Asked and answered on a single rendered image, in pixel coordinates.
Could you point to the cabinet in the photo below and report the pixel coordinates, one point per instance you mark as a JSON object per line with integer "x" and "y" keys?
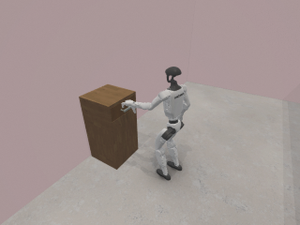
{"x": 112, "y": 142}

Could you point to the robot right upper arm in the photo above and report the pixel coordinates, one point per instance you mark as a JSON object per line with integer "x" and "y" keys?
{"x": 186, "y": 97}

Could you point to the handle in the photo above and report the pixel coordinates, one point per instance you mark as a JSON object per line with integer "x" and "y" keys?
{"x": 128, "y": 107}

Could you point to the robot left forearm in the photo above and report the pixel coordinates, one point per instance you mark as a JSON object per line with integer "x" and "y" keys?
{"x": 140, "y": 105}

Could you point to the robot torso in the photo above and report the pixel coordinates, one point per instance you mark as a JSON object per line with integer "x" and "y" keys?
{"x": 173, "y": 107}

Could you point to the drawer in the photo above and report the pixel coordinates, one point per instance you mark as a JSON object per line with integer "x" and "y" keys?
{"x": 116, "y": 110}

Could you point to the right robot shin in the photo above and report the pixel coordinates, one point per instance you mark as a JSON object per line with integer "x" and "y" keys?
{"x": 174, "y": 154}

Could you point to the robot left upper arm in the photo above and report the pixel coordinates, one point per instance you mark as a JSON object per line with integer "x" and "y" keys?
{"x": 162, "y": 96}

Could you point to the robot right forearm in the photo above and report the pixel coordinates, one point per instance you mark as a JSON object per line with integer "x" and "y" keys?
{"x": 182, "y": 112}

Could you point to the robot left hand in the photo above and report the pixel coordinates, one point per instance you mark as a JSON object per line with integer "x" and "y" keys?
{"x": 128, "y": 103}

